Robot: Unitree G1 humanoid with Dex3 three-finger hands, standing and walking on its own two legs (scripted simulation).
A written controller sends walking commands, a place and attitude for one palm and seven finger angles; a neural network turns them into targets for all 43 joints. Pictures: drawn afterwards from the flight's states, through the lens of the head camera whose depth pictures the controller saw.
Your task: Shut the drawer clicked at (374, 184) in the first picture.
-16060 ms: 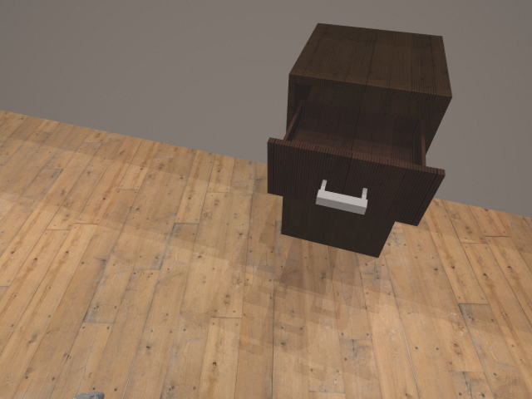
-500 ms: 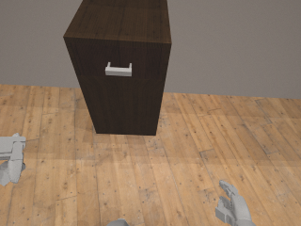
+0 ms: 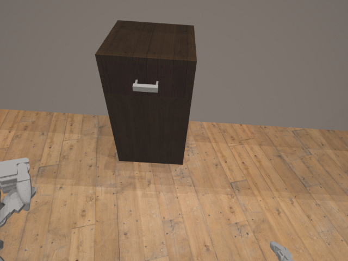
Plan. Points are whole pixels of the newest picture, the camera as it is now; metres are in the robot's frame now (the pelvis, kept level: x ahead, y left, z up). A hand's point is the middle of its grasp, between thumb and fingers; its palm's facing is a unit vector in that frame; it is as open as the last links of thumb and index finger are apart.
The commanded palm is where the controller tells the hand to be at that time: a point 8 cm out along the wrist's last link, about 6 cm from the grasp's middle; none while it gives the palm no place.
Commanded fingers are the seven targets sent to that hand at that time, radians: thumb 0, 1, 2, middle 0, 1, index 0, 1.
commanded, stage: stop stepping back and stand still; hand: left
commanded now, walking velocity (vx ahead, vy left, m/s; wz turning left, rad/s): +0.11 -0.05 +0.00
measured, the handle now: (146, 85) +0.88 +0.18 -0.09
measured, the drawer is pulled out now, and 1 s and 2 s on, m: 0.00 0.00 0.00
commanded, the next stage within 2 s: let the arm hang, fingers relaxed in 0.98 s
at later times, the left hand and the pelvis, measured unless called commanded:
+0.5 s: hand (7, 208) +0.15 +0.27 +0.17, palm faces +0.44 -0.77 -0.45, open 3.2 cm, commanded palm +0.10 +0.30 +0.18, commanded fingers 0.00 0.90 0.90 -1.40 -1.60 -1.40 -1.60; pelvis -0.02 +0.01 -0.01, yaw +3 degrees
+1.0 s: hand (21, 186) +0.19 +0.27 +0.16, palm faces +0.35 -0.80 -0.48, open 3.2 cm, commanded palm +0.13 +0.31 +0.18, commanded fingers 0.00 0.90 0.90 -1.40 -1.60 -1.40 -1.60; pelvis +0.01 +0.02 +0.01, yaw +3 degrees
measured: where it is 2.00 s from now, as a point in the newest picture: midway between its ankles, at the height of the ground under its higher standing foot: outside the picture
